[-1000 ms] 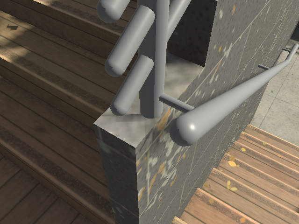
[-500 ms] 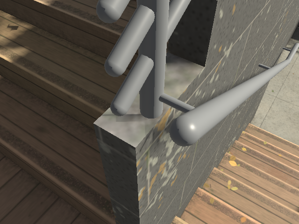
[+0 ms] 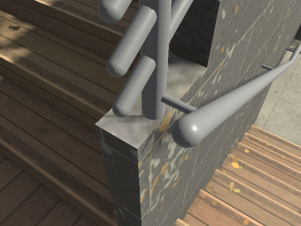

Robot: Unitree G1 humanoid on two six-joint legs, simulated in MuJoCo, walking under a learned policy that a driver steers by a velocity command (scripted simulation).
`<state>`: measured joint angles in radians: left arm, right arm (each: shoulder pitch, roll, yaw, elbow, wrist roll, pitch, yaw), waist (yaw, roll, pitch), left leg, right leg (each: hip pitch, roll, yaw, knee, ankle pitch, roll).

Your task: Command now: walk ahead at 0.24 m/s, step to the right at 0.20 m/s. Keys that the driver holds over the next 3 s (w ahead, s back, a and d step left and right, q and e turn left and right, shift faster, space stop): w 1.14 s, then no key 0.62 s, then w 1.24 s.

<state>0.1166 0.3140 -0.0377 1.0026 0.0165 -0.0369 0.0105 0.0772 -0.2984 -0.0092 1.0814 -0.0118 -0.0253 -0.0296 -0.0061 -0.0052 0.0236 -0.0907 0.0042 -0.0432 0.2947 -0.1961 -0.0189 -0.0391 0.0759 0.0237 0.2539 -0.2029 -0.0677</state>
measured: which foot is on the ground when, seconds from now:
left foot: down 0.00-1.00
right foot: down 0.00-1.00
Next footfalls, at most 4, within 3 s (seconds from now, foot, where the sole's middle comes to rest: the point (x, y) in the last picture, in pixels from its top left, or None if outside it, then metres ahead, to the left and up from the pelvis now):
none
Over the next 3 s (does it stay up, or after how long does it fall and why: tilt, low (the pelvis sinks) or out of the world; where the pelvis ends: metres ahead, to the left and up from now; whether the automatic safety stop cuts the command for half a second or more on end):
stays up -0.03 0.07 0.00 its command is cut before an obstacle from the start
